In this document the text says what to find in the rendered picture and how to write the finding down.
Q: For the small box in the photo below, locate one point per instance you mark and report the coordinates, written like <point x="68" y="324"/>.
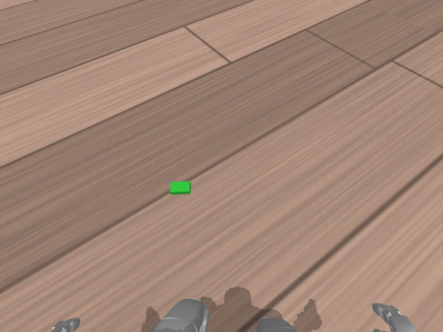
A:
<point x="180" y="187"/>

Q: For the left robot hand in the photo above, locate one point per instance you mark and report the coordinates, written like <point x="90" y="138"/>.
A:
<point x="67" y="326"/>

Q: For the right robot hand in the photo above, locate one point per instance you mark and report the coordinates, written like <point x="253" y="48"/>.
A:
<point x="393" y="317"/>

